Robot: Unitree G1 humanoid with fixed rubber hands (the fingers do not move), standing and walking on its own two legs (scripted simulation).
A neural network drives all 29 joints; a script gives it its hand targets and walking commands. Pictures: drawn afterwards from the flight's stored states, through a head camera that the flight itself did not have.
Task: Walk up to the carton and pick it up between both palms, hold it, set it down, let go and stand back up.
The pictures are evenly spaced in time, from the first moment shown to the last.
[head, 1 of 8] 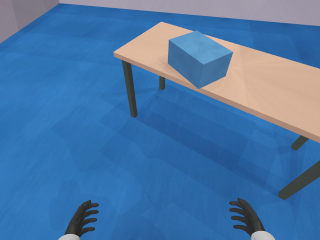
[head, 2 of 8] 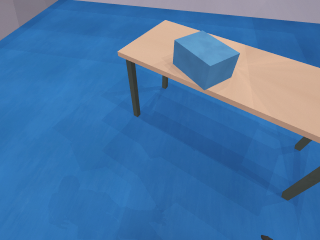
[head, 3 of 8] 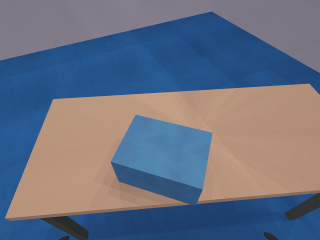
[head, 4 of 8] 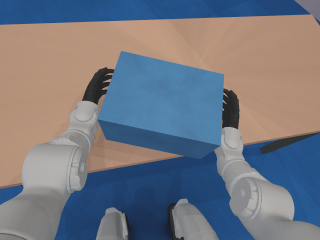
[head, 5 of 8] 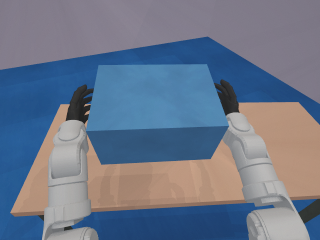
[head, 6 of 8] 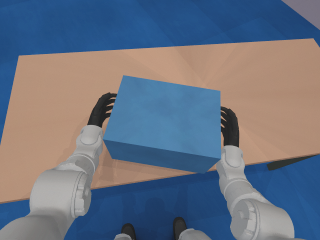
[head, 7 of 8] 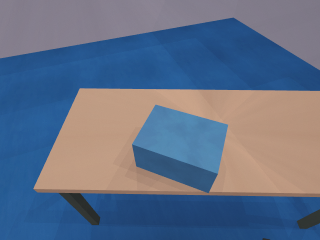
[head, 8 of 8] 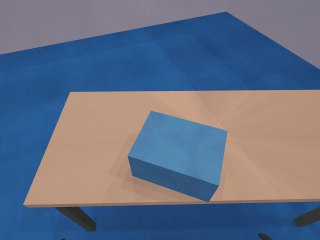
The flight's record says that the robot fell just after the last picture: no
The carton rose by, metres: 0.27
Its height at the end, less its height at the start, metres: +0.00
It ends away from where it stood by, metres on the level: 0.01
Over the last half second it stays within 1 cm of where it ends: yes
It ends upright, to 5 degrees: yes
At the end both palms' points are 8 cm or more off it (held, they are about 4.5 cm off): yes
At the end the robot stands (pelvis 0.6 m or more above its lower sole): yes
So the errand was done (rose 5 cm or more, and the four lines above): yes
